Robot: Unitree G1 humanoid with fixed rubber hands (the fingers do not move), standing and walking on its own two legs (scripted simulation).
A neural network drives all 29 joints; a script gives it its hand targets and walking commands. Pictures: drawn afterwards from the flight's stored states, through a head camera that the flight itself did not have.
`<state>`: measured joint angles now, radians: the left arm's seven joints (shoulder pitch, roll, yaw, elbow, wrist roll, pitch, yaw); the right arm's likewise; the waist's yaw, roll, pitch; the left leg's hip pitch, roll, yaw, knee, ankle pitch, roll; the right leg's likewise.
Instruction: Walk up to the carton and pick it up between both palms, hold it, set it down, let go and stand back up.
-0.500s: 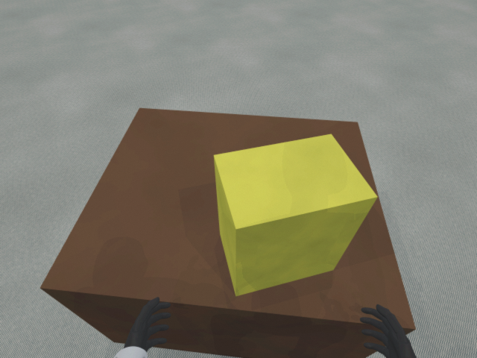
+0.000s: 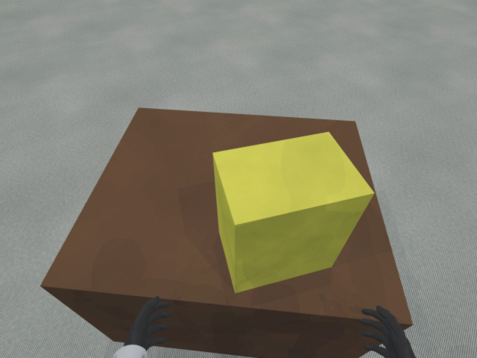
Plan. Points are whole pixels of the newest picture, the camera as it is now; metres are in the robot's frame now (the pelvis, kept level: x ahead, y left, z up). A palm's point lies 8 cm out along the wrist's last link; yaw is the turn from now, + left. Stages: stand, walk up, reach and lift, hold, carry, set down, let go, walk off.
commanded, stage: let go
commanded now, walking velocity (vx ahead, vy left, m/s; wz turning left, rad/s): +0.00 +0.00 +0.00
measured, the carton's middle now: (279, 216) +0.41 -0.02 -0.07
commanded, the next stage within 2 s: stand in 0.40 s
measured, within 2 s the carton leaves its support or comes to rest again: neither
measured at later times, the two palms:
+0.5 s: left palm (126, 357) +0.12 +0.23 -0.10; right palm out of the picture +0.15 -0.24 -0.10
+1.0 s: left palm out of the picture +0.01 +0.28 -0.14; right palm out of the picture +0.09 -0.29 -0.10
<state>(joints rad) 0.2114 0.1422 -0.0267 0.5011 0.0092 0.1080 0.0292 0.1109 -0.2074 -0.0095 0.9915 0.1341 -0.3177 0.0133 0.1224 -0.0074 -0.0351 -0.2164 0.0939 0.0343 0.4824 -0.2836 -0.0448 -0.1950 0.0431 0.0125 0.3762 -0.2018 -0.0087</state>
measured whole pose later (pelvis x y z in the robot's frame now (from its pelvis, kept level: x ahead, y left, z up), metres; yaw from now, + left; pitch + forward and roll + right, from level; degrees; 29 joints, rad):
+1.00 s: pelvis -0.01 -0.01 +0.00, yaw +0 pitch -1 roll -1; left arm 0.20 0.32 0.01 1.07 0.02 -0.03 0.01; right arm 0.21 -0.32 -0.03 0.98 0.06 -0.03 -0.01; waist 0.12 -0.03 -0.03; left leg -0.20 0.09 0.03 0.48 -0.27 -0.04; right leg -0.20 0.04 0.01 0.42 -0.21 -0.01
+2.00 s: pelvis -0.01 -0.01 +0.00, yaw +0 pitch -1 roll -1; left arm 0.20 0.32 0.01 1.12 0.02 -0.03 0.01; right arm 0.20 -0.32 -0.03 0.98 0.06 -0.03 -0.01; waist 0.12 -0.03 -0.03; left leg -0.20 0.09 0.03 0.48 -0.27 -0.04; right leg -0.20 0.04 0.01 0.42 -0.21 -0.01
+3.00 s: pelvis -0.01 -0.01 +0.00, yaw +0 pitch +0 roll -1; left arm 0.17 0.32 0.01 1.15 0.02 -0.03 0.01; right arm 0.17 -0.32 -0.03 0.98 0.06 -0.03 -0.01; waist 0.12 0.00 -0.03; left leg -0.20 0.09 0.03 0.47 -0.26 -0.04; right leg -0.20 0.04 0.01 0.41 -0.21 -0.01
